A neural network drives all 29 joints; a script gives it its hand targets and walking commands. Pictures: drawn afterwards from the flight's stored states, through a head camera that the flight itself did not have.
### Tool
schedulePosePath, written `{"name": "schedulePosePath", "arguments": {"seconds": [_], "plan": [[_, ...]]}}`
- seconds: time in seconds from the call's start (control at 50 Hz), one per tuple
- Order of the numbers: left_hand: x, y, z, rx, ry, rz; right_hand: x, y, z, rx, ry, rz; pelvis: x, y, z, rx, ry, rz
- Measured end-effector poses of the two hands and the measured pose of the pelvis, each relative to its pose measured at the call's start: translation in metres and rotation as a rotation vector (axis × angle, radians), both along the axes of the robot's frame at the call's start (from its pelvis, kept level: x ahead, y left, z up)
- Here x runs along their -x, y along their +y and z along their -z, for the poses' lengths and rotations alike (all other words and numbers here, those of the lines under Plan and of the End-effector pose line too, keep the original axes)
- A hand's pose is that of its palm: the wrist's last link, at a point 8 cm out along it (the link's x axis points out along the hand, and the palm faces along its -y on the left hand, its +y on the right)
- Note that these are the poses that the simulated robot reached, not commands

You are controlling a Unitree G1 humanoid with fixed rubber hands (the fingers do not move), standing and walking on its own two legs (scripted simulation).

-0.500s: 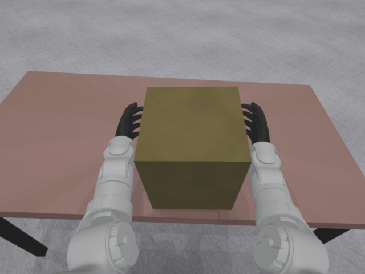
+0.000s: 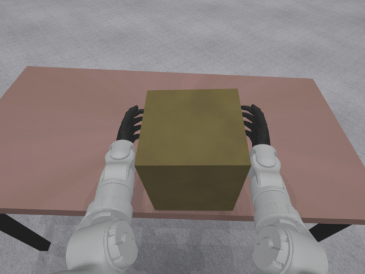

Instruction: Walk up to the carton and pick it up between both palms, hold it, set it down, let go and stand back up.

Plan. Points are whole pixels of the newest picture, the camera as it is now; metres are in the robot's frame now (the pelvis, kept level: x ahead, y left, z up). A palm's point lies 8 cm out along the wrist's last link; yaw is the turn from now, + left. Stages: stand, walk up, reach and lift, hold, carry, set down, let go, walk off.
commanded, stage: set down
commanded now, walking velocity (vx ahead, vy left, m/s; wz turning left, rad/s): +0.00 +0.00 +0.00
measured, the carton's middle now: (192, 154) +0.41 +0.01 +0.01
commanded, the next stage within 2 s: none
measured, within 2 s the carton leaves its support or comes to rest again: rests again in 1.60 s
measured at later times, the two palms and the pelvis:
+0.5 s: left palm (128, 143) +0.40 +0.17 +0.05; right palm (258, 144) +0.41 -0.13 +0.07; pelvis +0.00 +0.00 +0.00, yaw +0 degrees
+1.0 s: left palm (129, 143) +0.40 +0.17 +0.05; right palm (259, 146) +0.40 -0.14 +0.07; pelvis +0.00 +0.00 +0.00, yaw +0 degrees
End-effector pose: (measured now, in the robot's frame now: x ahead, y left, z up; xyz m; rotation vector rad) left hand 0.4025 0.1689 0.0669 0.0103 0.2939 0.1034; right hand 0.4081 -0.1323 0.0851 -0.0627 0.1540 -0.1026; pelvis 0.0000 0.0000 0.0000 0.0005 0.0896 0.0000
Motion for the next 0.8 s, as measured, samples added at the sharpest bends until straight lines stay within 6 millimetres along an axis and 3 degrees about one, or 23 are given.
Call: {"name": "schedulePosePath", "arguments": {"seconds": [0.42,0.8], "plan": [[0.001,0.001,0.013,0.001,0.015,-0.001,0.001,0.001,0.010,0.010,0.020,-0.004,-0.002,0.002,0.000,0.002,0.014,0.000],[0.001,-0.004,0.013,0.004,0.002,0.007,0.004,-0.004,0.014,0.018,0.016,0.006,0.001,-0.001,0.000,-0.001,0.016,0.000]]}}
